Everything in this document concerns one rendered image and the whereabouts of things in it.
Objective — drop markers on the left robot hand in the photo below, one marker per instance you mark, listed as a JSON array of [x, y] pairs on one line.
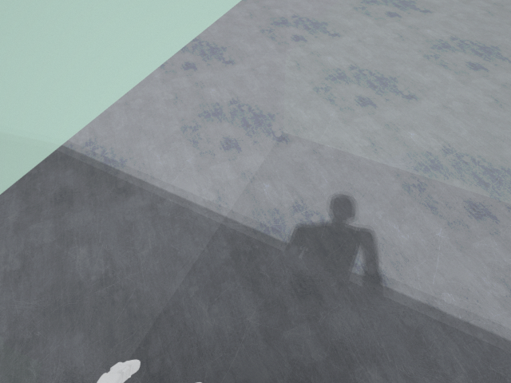
[[120, 372]]

